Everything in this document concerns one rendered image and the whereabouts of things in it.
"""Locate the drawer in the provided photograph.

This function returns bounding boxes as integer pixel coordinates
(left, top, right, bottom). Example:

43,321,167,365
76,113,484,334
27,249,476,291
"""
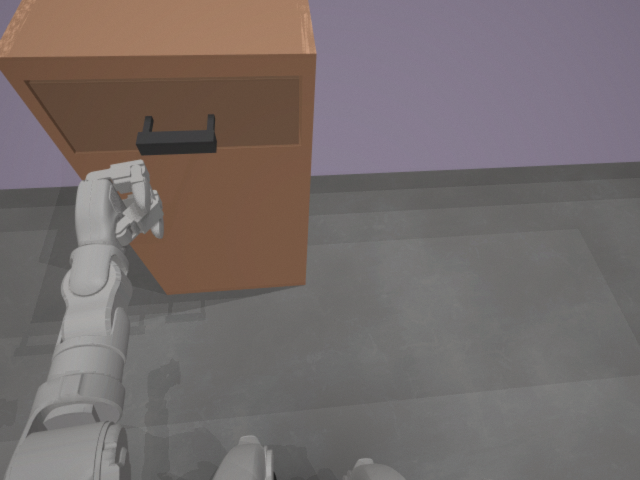
29,76,299,152

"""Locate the robot left shin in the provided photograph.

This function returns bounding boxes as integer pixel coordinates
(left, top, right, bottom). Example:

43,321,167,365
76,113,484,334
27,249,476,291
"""
238,436,261,445

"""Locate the robot left upper arm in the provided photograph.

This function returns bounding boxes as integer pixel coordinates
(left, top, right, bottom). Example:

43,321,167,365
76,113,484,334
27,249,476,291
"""
9,421,131,480

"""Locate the cabinet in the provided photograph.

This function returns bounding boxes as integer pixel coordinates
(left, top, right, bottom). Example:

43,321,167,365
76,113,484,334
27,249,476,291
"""
0,0,317,295

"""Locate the robot right shin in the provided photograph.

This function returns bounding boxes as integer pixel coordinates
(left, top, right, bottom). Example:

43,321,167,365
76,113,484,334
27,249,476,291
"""
352,458,374,471

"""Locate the robot shin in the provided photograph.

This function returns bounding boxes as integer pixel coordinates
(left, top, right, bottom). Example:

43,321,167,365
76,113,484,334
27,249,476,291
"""
352,458,374,471
238,436,261,445

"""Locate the handle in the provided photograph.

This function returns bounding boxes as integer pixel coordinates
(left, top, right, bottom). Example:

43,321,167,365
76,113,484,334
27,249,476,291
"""
136,114,217,156

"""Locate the left robot forearm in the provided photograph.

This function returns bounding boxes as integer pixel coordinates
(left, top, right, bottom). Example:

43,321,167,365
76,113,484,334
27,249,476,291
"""
3,244,133,480

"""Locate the left robot hand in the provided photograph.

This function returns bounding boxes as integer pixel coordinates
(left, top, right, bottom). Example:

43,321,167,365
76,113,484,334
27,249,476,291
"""
75,159,164,255

